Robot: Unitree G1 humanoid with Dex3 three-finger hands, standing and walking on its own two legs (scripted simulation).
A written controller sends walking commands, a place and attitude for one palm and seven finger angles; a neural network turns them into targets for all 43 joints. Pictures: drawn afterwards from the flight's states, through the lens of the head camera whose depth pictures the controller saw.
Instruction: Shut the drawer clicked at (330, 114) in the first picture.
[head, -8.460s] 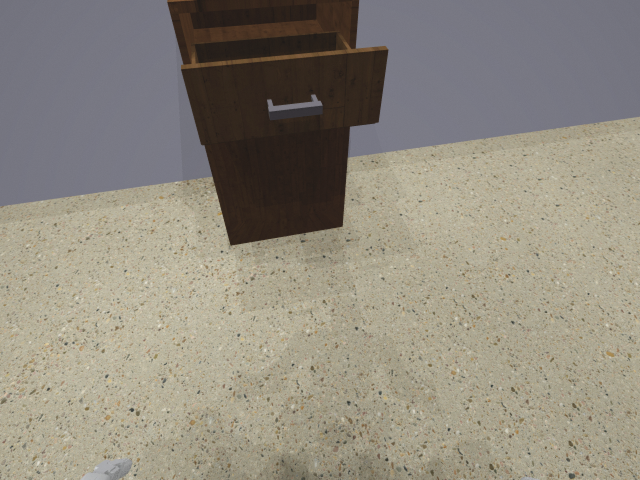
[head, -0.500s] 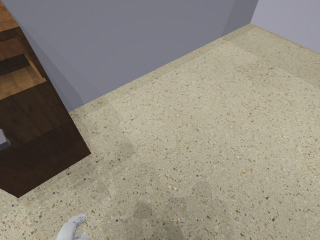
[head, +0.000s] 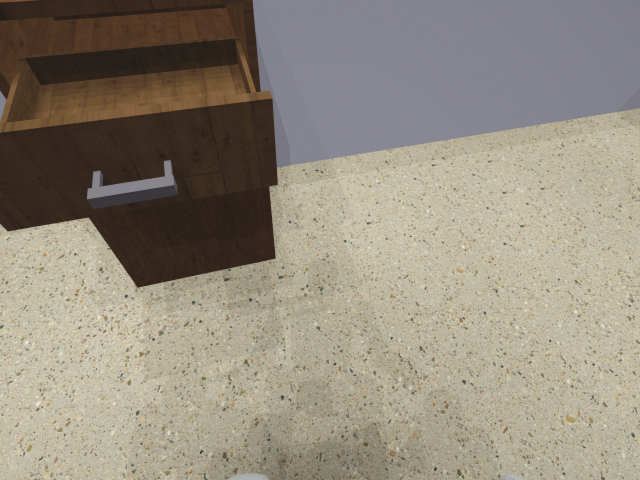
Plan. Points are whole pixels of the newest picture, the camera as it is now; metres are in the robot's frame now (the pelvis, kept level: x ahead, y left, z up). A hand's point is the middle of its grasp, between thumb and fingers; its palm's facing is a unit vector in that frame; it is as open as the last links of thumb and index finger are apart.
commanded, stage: turn to face it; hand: left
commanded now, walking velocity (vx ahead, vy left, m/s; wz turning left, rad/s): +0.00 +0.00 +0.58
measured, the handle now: (133, 182) +0.48 +0.32 +0.04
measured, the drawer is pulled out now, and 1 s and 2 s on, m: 0.30 0.30 0.30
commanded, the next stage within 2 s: take the last steps up to it in 0.56 s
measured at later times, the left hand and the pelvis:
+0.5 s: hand out of the picture +0.10 +0.21 -0.12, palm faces +0.21 -0.94 -0.28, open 7.4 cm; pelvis +0.02 -0.01 +0.01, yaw +12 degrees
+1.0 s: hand out of the picture -0.11 +0.13 -0.15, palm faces +0.44 -0.88 -0.18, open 7.4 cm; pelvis +0.01 -0.01 +0.02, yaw +20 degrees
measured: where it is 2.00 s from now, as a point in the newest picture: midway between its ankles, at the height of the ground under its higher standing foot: (302, 435)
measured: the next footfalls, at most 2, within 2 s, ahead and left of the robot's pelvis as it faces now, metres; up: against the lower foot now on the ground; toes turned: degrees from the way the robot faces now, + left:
right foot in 0.52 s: +0.09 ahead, -0.11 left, +0.00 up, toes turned +10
left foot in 1.02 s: -0.01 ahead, +0.11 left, +0.00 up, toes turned +24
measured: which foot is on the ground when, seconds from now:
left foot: down 0.00-0.52, up 0.54-1.00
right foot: up 0.00-0.50, down 0.52-1.00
